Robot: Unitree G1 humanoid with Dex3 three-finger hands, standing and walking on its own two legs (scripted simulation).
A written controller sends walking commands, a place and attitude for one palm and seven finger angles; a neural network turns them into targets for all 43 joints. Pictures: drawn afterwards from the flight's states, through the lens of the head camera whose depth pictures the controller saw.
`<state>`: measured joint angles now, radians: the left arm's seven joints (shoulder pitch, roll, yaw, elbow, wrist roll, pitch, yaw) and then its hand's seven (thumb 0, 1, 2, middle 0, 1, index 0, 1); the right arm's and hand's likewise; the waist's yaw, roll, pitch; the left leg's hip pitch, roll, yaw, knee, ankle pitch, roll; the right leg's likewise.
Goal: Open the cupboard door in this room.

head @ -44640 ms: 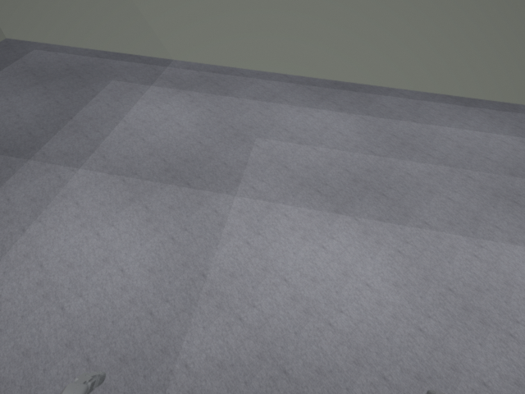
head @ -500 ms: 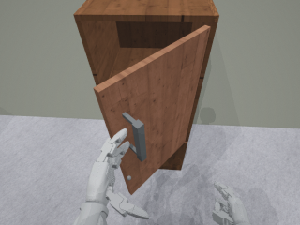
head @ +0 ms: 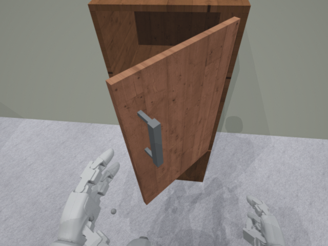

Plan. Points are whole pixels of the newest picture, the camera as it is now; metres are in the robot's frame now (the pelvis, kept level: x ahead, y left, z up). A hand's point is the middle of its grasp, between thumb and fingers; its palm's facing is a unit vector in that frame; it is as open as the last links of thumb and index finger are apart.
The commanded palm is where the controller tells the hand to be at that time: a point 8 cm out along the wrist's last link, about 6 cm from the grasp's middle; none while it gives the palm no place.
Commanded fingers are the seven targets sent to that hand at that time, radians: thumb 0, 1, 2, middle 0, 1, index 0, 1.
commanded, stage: draw the hand back to the body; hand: left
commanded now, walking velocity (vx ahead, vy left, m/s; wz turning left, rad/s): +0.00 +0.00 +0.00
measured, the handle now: (150, 140) +0.33 +0.05 +0.10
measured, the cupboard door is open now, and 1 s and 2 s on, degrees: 48 48 48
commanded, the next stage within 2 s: step back with the hand held close in 1.58 s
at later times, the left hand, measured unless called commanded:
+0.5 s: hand (76, 193) +0.19 +0.17 +0.14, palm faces -0.04 -1.00 -0.06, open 16.2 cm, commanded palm +0.16 +0.22 +0.16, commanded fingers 0.00 -0.29 0.39 -0.16 -0.30 -0.16 -0.30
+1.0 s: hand (22, 165) +0.22 +0.25 +0.19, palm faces +0.32 -0.87 -0.38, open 11.5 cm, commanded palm +0.17 +0.30 +0.21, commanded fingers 0.00 0.58 0.76 -0.19 -0.30 -0.19 -0.30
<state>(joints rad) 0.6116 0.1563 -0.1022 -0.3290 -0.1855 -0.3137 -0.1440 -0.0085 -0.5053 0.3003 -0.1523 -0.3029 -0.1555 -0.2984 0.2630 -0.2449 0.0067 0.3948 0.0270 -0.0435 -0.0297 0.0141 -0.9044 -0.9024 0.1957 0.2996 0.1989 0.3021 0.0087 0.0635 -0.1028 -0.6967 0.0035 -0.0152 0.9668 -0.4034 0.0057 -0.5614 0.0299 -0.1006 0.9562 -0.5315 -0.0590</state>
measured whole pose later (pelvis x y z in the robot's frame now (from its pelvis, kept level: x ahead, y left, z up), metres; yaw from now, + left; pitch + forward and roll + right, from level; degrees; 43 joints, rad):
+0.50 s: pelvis +0.01 +0.03 +0.02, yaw -1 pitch +4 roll -2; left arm 0.61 0.23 0.02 -0.50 -0.22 -0.10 -0.12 -0.01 -0.48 0.31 -0.15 -0.30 -0.15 -0.30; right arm 0.28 -0.23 0.04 0.42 0.05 -0.10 -0.05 0.02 -0.90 -0.90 0.20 0.30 0.20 0.30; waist 0.03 0.06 -0.11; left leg -0.56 -0.01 0.01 0.86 -0.38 0.04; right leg -0.42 0.02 -0.08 0.82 -0.48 -0.02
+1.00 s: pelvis +0.03 +0.03 +0.05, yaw -1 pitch -2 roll -1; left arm 0.56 0.33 0.20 -0.47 -0.07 -0.04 0.12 0.00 0.25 0.62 -0.18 -0.30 -0.19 -0.30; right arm 0.21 -0.22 0.06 0.57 0.01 -0.07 -0.09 0.01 -0.90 -0.90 0.20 0.30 0.20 0.30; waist 0.06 0.06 -0.02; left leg -0.23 -0.03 0.03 0.51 -0.25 0.05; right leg -0.10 0.01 -0.04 0.46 -0.33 -0.01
